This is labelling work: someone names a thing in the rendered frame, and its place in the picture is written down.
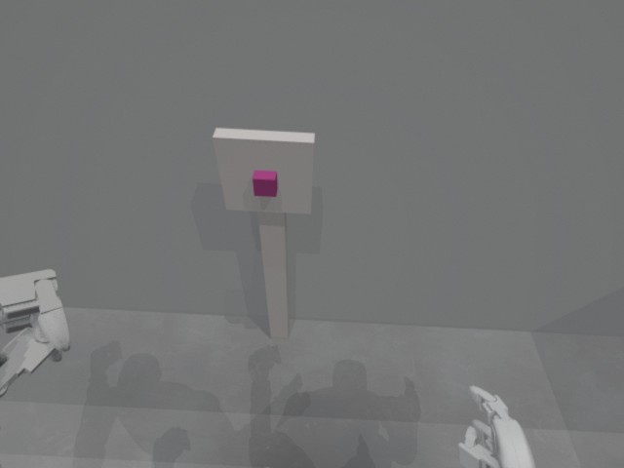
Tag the robot left hand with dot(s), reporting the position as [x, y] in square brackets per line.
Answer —
[29, 301]

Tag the button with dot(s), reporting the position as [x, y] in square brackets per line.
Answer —
[265, 183]

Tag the robot right hand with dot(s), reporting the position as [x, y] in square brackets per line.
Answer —
[505, 443]

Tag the panel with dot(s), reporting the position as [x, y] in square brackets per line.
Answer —
[241, 152]

